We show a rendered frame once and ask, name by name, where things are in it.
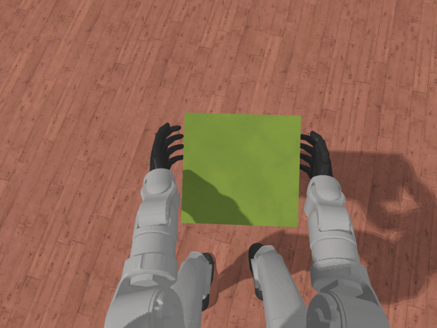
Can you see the robot left upper arm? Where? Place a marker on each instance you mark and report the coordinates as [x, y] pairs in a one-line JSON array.
[[158, 307]]

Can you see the robot left forearm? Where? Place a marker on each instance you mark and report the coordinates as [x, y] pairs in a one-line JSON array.
[[152, 260]]

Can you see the left robot hand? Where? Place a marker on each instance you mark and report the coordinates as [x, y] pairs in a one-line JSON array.
[[160, 151]]

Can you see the robot right forearm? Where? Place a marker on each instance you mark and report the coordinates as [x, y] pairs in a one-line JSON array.
[[336, 265]]

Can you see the carton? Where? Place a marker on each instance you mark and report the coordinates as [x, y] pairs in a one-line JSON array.
[[241, 169]]

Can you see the robot left foot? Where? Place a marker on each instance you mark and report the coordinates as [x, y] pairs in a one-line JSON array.
[[205, 301]]

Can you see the robot right upper arm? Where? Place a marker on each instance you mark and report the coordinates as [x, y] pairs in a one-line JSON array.
[[334, 310]]

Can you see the right robot thigh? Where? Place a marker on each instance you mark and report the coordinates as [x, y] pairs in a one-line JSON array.
[[283, 304]]

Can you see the right robot hand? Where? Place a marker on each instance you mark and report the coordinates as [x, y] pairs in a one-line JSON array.
[[320, 162]]

